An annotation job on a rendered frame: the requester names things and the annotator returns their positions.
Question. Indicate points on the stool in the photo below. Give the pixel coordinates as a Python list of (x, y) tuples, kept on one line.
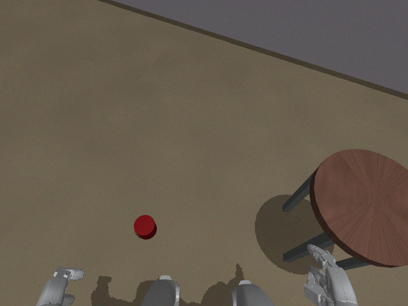
[(360, 199)]

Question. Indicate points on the left robot hand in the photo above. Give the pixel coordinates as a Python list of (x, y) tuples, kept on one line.
[(55, 288)]

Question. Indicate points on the right robot hand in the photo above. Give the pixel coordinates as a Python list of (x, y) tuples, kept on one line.
[(335, 286)]

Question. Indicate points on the tin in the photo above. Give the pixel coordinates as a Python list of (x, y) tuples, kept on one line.
[(145, 227)]

